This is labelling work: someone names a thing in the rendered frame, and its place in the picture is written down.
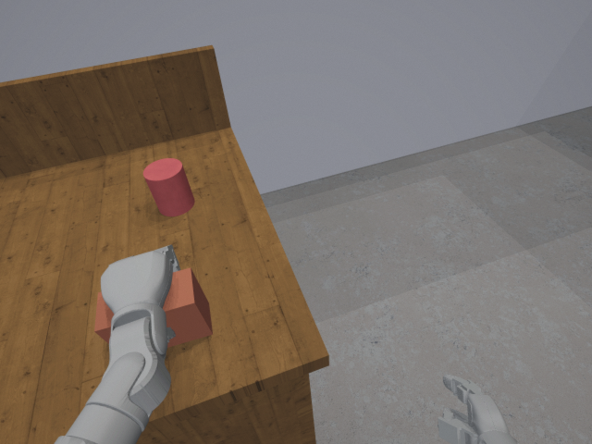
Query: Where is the table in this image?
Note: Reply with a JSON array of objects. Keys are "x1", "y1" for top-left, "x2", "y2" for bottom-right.
[{"x1": 0, "y1": 45, "x2": 329, "y2": 444}]

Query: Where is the robot left forearm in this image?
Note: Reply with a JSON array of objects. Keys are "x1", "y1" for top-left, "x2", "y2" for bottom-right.
[{"x1": 54, "y1": 303, "x2": 171, "y2": 444}]

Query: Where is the left robot hand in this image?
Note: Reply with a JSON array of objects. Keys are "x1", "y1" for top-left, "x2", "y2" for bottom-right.
[{"x1": 101, "y1": 244, "x2": 180, "y2": 343}]

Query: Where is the sponge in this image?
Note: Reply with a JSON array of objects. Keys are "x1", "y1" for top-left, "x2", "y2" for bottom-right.
[{"x1": 94, "y1": 268, "x2": 213, "y2": 347}]

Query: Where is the right robot hand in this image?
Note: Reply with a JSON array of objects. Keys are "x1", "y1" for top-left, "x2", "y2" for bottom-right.
[{"x1": 438, "y1": 375, "x2": 510, "y2": 444}]

